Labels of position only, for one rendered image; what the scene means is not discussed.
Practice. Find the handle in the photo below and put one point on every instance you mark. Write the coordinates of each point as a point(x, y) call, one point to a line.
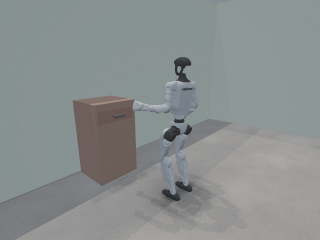
point(119, 116)

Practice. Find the robot right upper arm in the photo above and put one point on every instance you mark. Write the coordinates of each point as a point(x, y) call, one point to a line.
point(194, 103)

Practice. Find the left robot forearm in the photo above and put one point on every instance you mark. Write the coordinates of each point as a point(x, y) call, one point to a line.
point(154, 108)

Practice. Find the drawer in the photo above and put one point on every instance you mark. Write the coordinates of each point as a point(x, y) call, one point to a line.
point(105, 117)

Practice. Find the robot left hand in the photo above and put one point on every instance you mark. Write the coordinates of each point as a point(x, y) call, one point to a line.
point(137, 105)

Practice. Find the cabinet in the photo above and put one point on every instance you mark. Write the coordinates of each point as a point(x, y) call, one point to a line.
point(106, 152)

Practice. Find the left robot shin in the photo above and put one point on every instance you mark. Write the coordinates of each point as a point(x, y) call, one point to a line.
point(168, 176)

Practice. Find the right robot forearm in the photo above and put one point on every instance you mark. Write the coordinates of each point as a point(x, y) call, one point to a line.
point(190, 111)

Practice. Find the right robot foot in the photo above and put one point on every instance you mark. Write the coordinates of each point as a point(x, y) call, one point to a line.
point(180, 184)

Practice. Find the robot left upper arm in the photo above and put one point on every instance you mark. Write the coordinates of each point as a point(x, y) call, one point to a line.
point(170, 87)

